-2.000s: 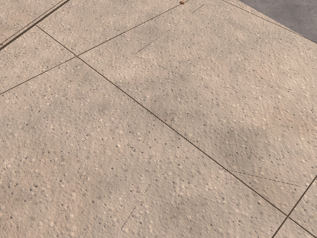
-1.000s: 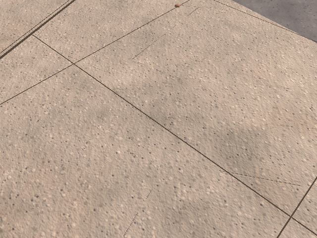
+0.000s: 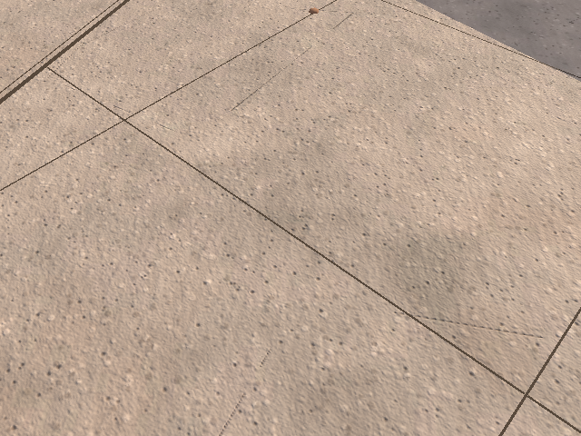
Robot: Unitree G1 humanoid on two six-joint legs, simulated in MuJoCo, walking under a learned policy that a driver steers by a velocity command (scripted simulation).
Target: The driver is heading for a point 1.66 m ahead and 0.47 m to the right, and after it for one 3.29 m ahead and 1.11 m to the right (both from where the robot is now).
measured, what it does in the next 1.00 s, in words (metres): walks ahead: left foot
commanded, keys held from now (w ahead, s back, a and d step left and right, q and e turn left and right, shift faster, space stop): w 1.00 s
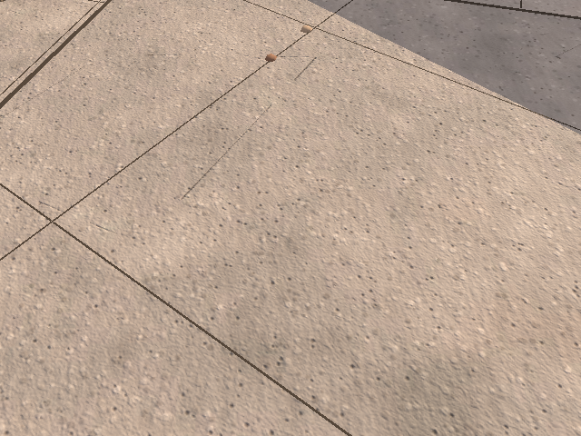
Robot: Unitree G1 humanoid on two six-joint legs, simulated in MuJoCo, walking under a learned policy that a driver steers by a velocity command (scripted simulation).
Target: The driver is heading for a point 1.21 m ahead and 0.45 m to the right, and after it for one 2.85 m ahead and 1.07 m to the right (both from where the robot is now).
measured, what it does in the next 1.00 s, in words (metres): walks ahead: right foot, then left foot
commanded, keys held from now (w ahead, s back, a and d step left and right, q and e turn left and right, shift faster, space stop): w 0.58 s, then w+e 0.42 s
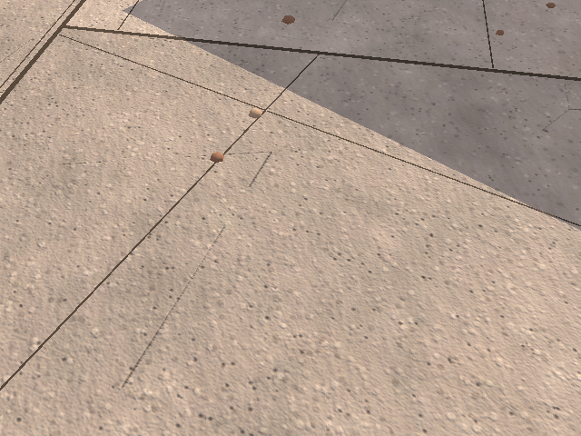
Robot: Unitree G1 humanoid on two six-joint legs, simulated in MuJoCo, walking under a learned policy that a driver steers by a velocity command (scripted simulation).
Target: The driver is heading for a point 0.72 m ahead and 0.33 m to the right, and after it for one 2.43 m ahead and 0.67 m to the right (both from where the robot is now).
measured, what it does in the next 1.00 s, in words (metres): walks ahead, turning right: right foot, then left foot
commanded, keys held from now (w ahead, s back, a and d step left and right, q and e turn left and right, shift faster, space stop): w+e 0.02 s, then e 0.98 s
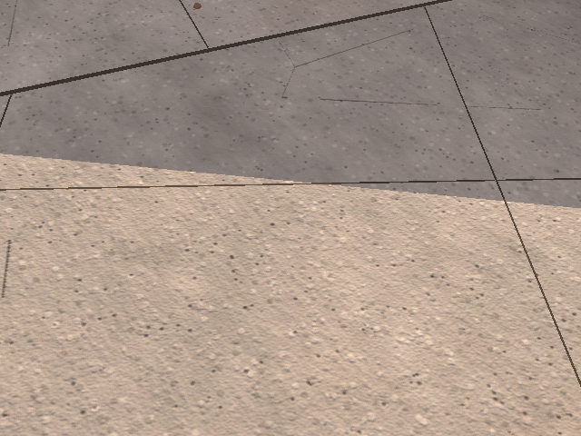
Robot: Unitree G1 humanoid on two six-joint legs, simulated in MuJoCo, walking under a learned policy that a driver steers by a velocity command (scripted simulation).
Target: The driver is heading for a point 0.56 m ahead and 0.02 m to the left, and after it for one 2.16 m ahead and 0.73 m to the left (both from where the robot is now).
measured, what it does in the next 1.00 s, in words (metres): walks ahead: right foot, then left foot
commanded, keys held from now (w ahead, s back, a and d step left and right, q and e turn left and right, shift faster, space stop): e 0.14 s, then no key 0.16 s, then w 0.50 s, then s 0.20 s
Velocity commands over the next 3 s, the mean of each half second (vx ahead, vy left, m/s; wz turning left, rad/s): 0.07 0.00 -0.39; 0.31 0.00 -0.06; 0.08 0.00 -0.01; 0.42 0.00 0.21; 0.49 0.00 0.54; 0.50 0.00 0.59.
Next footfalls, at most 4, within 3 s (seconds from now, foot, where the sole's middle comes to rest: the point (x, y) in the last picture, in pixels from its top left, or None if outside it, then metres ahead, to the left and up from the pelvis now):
0.20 right None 0.03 -0.15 -0.78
0.68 left None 0.15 0.07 -0.78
1.08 right None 0.35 -0.19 -0.78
1.38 left None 0.26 0.06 -0.78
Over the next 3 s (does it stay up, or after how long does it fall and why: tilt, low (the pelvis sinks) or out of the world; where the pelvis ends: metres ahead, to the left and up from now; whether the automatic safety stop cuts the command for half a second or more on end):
stays up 0.99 -0.05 0.00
